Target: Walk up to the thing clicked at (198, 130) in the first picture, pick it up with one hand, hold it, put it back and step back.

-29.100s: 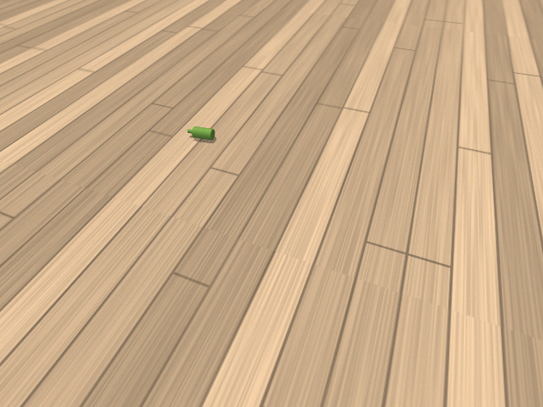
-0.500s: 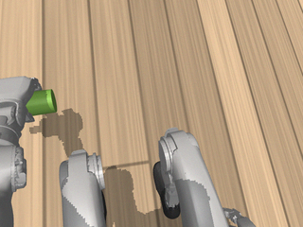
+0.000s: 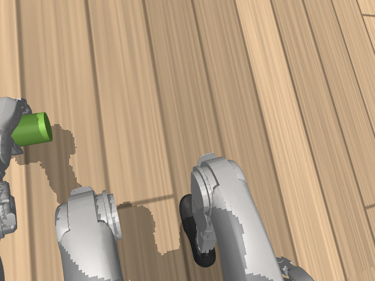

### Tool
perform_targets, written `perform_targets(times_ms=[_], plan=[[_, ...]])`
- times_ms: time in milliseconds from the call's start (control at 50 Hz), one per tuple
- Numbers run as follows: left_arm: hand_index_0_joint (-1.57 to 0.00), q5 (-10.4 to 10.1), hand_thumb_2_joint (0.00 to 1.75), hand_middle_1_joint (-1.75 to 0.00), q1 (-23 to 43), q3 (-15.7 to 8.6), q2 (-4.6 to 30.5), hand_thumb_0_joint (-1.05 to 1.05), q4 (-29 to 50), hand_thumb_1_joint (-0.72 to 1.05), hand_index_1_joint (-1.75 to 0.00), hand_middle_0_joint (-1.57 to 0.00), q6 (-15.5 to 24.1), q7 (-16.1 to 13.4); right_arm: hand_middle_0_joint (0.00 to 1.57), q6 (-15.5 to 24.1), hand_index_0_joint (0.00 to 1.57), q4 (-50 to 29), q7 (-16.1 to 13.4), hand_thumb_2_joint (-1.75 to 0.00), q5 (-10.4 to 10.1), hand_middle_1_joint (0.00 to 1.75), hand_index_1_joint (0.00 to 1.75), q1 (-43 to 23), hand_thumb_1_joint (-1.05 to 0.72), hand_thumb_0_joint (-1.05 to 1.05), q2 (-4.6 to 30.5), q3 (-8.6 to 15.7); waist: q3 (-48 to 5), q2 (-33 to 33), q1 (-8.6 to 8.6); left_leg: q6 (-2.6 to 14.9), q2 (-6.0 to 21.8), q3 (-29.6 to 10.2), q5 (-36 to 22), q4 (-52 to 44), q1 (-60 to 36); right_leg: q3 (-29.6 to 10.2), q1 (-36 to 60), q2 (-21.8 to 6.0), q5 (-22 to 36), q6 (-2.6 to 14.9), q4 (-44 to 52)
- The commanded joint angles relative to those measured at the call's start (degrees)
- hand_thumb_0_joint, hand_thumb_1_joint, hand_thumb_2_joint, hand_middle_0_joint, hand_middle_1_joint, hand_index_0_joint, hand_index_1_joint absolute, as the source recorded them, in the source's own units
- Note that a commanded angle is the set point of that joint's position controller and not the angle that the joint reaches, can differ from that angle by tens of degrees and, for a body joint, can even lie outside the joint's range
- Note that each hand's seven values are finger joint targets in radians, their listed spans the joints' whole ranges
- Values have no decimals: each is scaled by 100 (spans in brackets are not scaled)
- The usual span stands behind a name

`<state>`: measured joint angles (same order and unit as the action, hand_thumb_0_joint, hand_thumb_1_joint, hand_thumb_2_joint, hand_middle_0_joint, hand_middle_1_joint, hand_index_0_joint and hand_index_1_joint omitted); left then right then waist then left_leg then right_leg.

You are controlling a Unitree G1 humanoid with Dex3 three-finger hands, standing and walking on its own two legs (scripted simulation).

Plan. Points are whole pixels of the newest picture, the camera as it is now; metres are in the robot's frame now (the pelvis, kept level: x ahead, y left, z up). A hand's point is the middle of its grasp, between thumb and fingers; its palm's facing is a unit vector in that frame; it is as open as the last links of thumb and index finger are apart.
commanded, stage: rest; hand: left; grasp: from above
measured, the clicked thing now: (5, 133) +0.47 +0.29 -0.22
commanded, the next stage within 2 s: open in 1.42 s
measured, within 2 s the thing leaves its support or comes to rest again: rests again in 1.82 s
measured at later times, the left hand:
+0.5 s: hand (17, 134) +0.47 +0.28 -0.24, palm faces -0.47 -0.10 -0.88, open 9.6 cm
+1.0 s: hand (19, 136) +0.47 +0.28 -0.25, palm faces -0.47 -0.12 -0.88, open 9.5 cm
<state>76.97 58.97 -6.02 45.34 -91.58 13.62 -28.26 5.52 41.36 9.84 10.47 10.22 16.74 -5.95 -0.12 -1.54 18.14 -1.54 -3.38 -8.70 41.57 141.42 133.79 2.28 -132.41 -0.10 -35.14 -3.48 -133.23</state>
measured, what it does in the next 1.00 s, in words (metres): stands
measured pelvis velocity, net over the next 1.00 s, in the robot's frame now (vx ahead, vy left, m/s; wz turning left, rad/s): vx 0.00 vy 0.01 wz -0.07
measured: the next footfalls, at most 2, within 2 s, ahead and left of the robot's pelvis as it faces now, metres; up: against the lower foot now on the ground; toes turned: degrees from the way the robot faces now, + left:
none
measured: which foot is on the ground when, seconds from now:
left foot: down 0.00-1.00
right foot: down 0.00-1.00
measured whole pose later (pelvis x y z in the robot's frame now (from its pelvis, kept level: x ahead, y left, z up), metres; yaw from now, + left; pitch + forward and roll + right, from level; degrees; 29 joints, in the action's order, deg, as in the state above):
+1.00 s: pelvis +0.00 +0.01 -0.02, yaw -4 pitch +30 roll -14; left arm 77.6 61.0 -8.6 54.0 -100.8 13.7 -34.7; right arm 11.0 39.3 15.1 14.8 7.6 19.3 -12.4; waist 6.2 -4.9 22.2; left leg -0.5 -3.0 -12.2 43.2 146.8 134.3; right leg 5.4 -131.1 1.2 -35.1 -4.2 -134.8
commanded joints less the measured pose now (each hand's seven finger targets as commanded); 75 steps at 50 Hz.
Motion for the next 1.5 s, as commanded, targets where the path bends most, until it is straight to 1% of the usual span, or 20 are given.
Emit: perform_targets(times_ms=[0, 60, 140, 180, 260, 380, 420, 460, 560, 620, 680, 700, 740, 780, 960, 1080, 1120, 1160, 1200, 1480], plan=[[-113, -86, 72, -52, 1855, -121, 1321, 0, 487, 74, -54, -114, -96, -399, 20, 55, 20, 60, -27, -90, 38, 30, 30, 1230, -90, 0, 1561, 422, -3804, 2103, 152, 277, 94, 660, -1225, -1562, -2687, 767, 2122, 151, 1041, 502, 1016], [-111, -150, 68, -52, 1969, -26, 1255, 0, 306, 72, -53, -111, -120, -360, 20, 133, 20, 124, 6, -90, 82, 30, 30, 1211, -90, 0, 1593, 385, -3531, 1911, 253, 307, 93, 646, -1036, -1472, -2475, 781, 2059, 169, 911, 483, 1038], [-111, -210, 69, -52, 1755, -153, 1554, 0, 501, 71, -53, -112, -85, -377, 20, 150, 20, 86, 29, -90, 74, 30, 30, 1200, -90, 0, 1654, 322, -3976, 2082, 82, 264, 99, 583, -1410, -1473, -2695, 815, 2356, 177, 1179, 502, 897], [-113, -204, 69, -52, 1879, -68, 1365, 0, 276, 75, -53, -114, -49, -369, 20, 188, 20, 93, 69, -90, 149, 30, 30, 1176, -90, 0, 1692, 308, -3689, 2021, 300, 246, 122, 536, -1291, -1391, -2654, 888, 2129, 188, 1083, 502, 898], [-115, -185, 70, -53, 1802, -139, 1590, 0, 345, 77, -54, -115, 0, -438, 20, 192, 20, 82, 100, -90, 137, 30, 30, 1125, -90, 0, 1712, 242, -3841, 2133, 187, 247, 129, 516, -1407, -1362, -2698, 900, 2308, 213, 1206, 502, 839], [-116, 9, 71, -51, 1724, -361, 1859, 0, 42, 78, -52, -118, 28, -617, 20, 274, 20, -8, 171, -90, 265, 30, 30, 1080, -91, 0, 1884, 175, -3453, 2219, 382, 216, 144, 499, -1544, -1215, -2685, 975, 2217, 211, 1350, 504, 774], [-116, 22, 70, -49, 1856, -152, 1663, 0, 152, 77, -51, -117, 55, -627, 20, 311, 20, -12, 214, -90, 266, 30, 30, 1012, -91, 0, 1826, 130, -3426, 2334, 382, 222, 161, 495, -1465, -1210, -2720, 970, 2210, 242, 1302, 496, 803], [-116, 2, 68, -50, 1820, -347, 1937, 0, 323, 78, -51, -117, 67, -732, 20, 325, 20, -39, 229, -90, 291, 30, 30, 990, -90, 0, 1878, 121, -3633, 2384, 334, 227, 161, 462, -1478, -1261, -2788, 994, 2395, 248, 1346, 483, 797], [-119, 37, 71, -49, 1775, -304, 1890, 0, -32, 81, -51, -121, 1, -762, 20, 393, 20, -43, 297, -90, 344, 30, 30, 995, -91, 0, 1983, 117, -3319, 2317, 502, 231, 179, 433, -1342, -1185, -2678, 1051, 2202, 245, 1267, 464, 765], [-119, -11, 71, -46, 1859, -56, 1615, 0, -49, 81, -49, -122, -22, -774, 20, 436, 20, 29, 332, -90, 355, 30, 30, 945, -91, 0, 1962, 59, -3219, 2503, 523, 188, 194, 369, -1344, -1233, -2833, 1086, 2017, 245, 1228, 482, 721], [-118, -25, 73, -45, 1734, -354, 2007, 0, -137, 79, -49, -121, -42, -797, 20, 475, 20, -15, 370, -90, 368, 30, 30, 998, -90, 0, 2091, 81, -3200, 2395, 534, 204, 206, 349, -1402, -1221, -2803, 1108, 2183, 248, 1297, 446, 733], [-118, -50, 71, -46, 1853, -111, 1742, 0, -11, 80, -49, -121, -27, -773, 20, 497, 20, -109, 391, -90, 352, 30, 30, 854, -91, 0, 2012, 27, -3250, 2487, 497, 188, 202, 348, -1375, -1249, -2816, 1091, 2157, 268, 1270, 470, 709], [-119, 17, 73, -46, 1716, -378, 2052, 0, -133, 80, -49, -122, -40, -830, 20, 471, 20, -38, 387, -90, 374, 30, 30, 989, -90, 0, 2097, 45, -3232, 2475, 531, 184, 209, 296, -1461, -1265, -2826, 1128, 2200, 249, 1344, 460, 704], [-117, -32, 72, -45, 1862, -115, 1734, 0, -96, 78, -49, -120, -16, -805, 20, 507, 20, -113, 426, -90, 381, 30, 30, 854, -91, 0, 2048, -18, -3274, 2497, 581, 174, 226, 267, -1465, -1258, -2899, 1132, 2155, 262, 1376, 460, 676], [-117, 46, 70, -43, 1743, -318, 2118, 0, -420, 78, -47, -120, 35, -911, 20, 547, 20, -116, 467, -90, 424, 30, 30, 889, -90, 0, 2124, -125, -2934, 2443, 664, 185, 233, 232, -1319, -1216, -2652, 1166, 2210, 270, 1277, 445, 697], [-117, 5, 68, -43, 1939, -21, 1954, 0, -391, 78, -47, -121, 71, -964, 20, 628, 20, -155, 495, -90, 440, 30, 30, 713, -90, 0, 2129, -204, -2960, 2400, 703, 213, 250, 213, -1138, -1174, -2629, 1187, 2260, 333, 1193, 447, 739], [-117, 17, 70, -43, 1821, -329, 2340, 0, -386, 78, -47, -121, 56, -1048, 20, 622, 20, -108, 487, -90, 439, 30, 30, 826, -90, 0, 2217, -177, -2979, 2494, 623, 180, 253, 172, -1185, -1289, -2709, 1213, 2215, 308, 1180, 441, 738], [-118, 11, 69, -42, 1898, -66, 1971, 0, -519, 80, -46, -122, 56, -1019, 20, 672, 20, -182, 519, -90, 455, 30, 30, 698, -90, 0, 2177, -221, -2751, 2467, 736, 165, 277, 134, -1075, -1256, -2681, 1224, 2037, 307, 1100, 444, 681], [-119, 99, 67, -43, 1794, -223, 2196, 0, -605, 81, -46, -122, 51, -1073, 20, 658, 20, -141, 526, -90, 498, 30, 30, 778, -90, 0, 2189, -265, -2834, 2379, 745, 185, 270, 126, -1219, -1229, -2631, 1236, 2235, 322, 1259, 424, 730], [-118, 5, 68, -44, 1848, -6, 2145, 0, -777, 81, -48, -122, 66, -1045, 20, 773, 20, -231, 563, -91, 470, 30, 30, 680, -91, 0, 2253, -354, -2596, 2353, 814, 184, 302, 75, -1029, -1206, -2580, 1256, 2260, 327, 1134, 417, 755]])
